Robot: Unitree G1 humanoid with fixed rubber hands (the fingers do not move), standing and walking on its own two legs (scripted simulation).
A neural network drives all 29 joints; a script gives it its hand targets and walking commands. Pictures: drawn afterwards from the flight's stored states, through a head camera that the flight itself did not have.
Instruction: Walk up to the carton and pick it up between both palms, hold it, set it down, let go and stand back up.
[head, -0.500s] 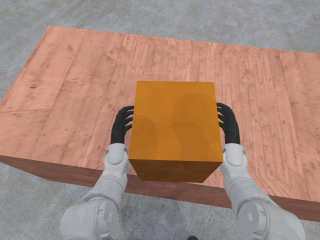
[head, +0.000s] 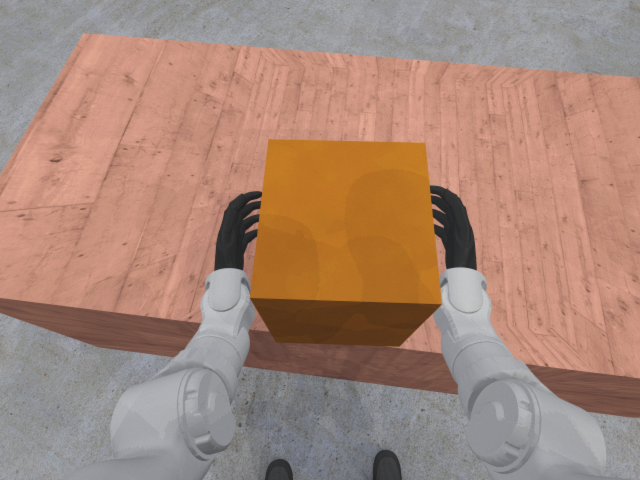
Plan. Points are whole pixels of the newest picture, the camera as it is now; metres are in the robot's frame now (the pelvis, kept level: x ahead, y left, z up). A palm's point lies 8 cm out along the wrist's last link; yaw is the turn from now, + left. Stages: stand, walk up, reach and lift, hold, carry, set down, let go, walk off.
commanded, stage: set down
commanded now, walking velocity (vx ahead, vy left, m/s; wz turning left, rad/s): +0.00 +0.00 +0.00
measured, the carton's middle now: (341, 254) +0.42 +0.01 -0.08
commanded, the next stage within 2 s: none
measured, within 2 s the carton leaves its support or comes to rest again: neither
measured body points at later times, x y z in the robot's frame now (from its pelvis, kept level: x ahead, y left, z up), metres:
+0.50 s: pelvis +0.00 +0.01 -0.01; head +0.15 +0.03 +0.42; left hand +0.41 +0.16 -0.04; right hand +0.42 -0.14 -0.03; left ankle -0.03 +0.14 -0.73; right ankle +0.00 -0.14 -0.73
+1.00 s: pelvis -0.01 +0.01 -0.01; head +0.14 +0.02 +0.41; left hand +0.41 +0.16 -0.05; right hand +0.42 -0.14 -0.03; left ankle -0.03 +0.14 -0.73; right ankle +0.00 -0.14 -0.73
